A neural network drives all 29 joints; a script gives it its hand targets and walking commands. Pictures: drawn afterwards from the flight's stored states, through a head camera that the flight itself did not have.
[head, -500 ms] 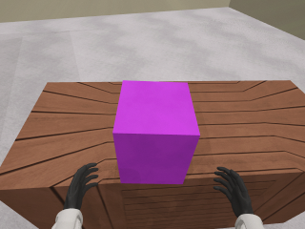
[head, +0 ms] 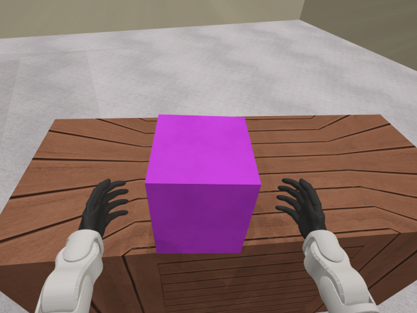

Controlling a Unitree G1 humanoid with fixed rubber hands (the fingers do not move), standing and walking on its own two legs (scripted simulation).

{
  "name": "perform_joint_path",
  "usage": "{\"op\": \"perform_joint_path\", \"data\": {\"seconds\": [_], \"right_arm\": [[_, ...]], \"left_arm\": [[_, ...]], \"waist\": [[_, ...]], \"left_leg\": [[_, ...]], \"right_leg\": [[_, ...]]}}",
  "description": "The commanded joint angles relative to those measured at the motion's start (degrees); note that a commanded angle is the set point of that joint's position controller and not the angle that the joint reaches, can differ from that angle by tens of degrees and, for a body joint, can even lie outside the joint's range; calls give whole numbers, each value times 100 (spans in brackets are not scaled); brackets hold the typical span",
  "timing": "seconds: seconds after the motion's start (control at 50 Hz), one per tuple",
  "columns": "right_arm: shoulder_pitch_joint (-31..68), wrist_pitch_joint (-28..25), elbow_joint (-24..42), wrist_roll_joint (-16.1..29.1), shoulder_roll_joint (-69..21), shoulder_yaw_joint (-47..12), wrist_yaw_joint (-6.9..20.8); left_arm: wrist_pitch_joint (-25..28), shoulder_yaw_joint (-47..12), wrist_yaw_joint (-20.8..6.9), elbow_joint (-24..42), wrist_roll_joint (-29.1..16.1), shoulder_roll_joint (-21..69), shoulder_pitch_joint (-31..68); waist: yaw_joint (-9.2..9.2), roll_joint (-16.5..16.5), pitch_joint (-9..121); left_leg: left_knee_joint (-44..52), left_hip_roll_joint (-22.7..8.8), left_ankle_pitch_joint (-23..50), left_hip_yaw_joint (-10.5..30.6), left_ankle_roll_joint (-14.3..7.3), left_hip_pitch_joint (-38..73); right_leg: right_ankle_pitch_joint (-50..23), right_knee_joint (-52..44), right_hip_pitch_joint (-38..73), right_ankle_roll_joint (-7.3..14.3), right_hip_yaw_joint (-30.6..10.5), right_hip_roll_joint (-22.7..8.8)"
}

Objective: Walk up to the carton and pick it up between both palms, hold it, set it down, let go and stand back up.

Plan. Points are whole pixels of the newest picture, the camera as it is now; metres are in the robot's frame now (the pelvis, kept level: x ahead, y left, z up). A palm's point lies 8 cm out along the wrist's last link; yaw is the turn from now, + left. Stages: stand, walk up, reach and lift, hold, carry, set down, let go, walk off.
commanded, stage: reach and lift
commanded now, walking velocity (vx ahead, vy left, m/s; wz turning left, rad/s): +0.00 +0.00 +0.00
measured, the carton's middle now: (200, 185) +0.41 +0.01 +0.02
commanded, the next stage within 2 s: none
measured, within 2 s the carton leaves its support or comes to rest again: neither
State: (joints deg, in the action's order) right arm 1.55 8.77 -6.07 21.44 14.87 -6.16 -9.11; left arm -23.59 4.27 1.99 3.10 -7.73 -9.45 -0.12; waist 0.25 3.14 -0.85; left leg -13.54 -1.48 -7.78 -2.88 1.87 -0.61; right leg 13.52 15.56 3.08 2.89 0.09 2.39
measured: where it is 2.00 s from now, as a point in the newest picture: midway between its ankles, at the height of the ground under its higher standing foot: outside the picture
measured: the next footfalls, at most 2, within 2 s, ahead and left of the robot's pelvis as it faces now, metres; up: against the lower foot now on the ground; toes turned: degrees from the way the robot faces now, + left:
none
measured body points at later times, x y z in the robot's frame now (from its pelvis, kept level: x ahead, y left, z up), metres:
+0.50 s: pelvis -0.03 +0.00 +0.00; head -0.02 +0.01 +0.45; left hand +0.36 +0.20 +0.13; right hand +0.37 -0.19 +0.13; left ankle +0.00 +0.14 -0.75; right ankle -0.05 -0.08 -0.75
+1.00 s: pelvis -0.02 +0.01 +0.00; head +0.00 +0.02 +0.45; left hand +0.42 +0.20 +0.17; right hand +0.43 -0.19 +0.18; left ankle +0.00 +0.14 -0.75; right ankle -0.05 -0.08 -0.75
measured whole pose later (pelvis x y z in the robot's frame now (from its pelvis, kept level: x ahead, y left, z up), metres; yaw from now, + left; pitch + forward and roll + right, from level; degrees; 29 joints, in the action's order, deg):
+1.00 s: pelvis -0.02 +0.01 +0.00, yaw +1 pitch +7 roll +0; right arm 55.2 19.8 -48.1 23.8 21.2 -3.6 -6.6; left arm -28.6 3.8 6.4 -33.3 -13.2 -17.4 48.5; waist 1.4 0.9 5.2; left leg -19.4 -2.2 -6.8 -2.0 1.0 -19.0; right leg 11.6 19.2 -14.1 2.5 1.0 3.0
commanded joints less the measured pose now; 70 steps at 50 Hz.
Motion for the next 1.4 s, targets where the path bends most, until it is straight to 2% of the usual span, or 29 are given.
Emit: {"op": "perform_joint_path", "data": {"seconds": [0.0, 0.08, 0.14, 0.24, 0.34, 0.42, 0.58, 0.68, 0.86, 1.04, 1.18, 1.28, 1.38], "right_arm": [[1965, 186, 738, -84, 671, 476, -11], [2824, 388, 498, -257, 619, 629, 42], [3478, 505, 231, -323, 632, 701, 64], [4420, 647, -218, -308, 756, 752, 10], [5032, 783, -763, -195, 852, 692, -92], [5466, 869, -1136, -96, 932, 664, -144], [6476, 980, -1750, -43, 1174, 784, -43], [7067, 979, -2163, 33, 1390, 755, 53], [8060, 927, -3107, 216, 1682, 580, 213], [9012, 847, -4046, 269, 1795, 462, 344], [8867, 663, -4852, 175, 1608, 369, 350], [8326, 253, -4939, -24, 1304, 418, 343], [8358, -423, -4527, -308, 1194, 622, 428]], "left_arm": [[-115, 199, 49, 766, -81, -509, 1950], [-238, 231, 194, 456, -190, -616, 2767], [-311, 259, 295, 174, -258, -725, 3374], [-410, 340, 371, -225, -306, -938, 4198], [-472, 496, 299, -638, -201, -1083, 4729], [-486, 532, 231, -903, -160, -1147, 5125], [-475, 331, 311, -1358, -305, -1309, 6075], [-481, 258, 379, -1668, -373, -1431, 6557], [-372, 187, 434, -2473, -480, -1614, 7393], [-17, -2, 484, -3492, -748, -1818, 8385], [526, -44, 340, -4610, -687, -1683, 8338], [1264, 57, 218, -5116, -409, -1378, 7891], [2152, 114, 284, -5027, -283, -1242, 8132]], "waist": [[30, -256, 670], [-35, -201, 785], [-74, -201, 1101], [-91, -171, 1885], [-56, -144, 2442], [30, -184, 2644], [178, -397, 2855], [163, -473, 3191], [89, -427, 3704], [82, -382, 4072], [155, -340, 3850], [199, -336, 3773], [89, -537, 4405]], "left_leg": [[-85, 78, 841, 216, 4, 906], [-64, 19, 158, 156, -116, 669], [-120, 28, 25, 122, -215, 529], [-267, 96, 364, 126, -388, 389], [-357, 178, 891, 190, -485, 308], [-397, 208, 1105, 233, -466, 340], [-610, 137, 1166, 296, -350, 585], [-777, 123, 1579, 342, -297, 724], [-948, 123, 2157, 415, -268, 848], [-1046, 85, 2168, 461, -280, 787], [-1007, 63, 2027, 493, -315, 548], [-926, 61, 1994, 462, -325, 327], [-998, 39, 2153, 386, -200, 372]], "right_leg": [[-2686, -218, -1200, -696, -199, -175], [-1778, -225, -1455, -696, -178, -161], [-1566, -149, -1472, -721, -188, -165], [-2100, 73, -1169, -780, -260, -164], [-2945, 228, -790, -850, -317, -183], [-3217, 255, -760, -843, -274, -160], [-2710, 180, -1376, -662, -65, -55], [-2947, 228, -1532, -638, 5, -17], [-3479, 280, -1776, -723, 60, 6], [-3418, 254, -2165, -765, 99, -17], [-3419, 166, -2062, -752, 54, -103], [-3472, 124, -1810, -669, 3, -130], [-3396, 187, -2159, -584, 66, -43]]}}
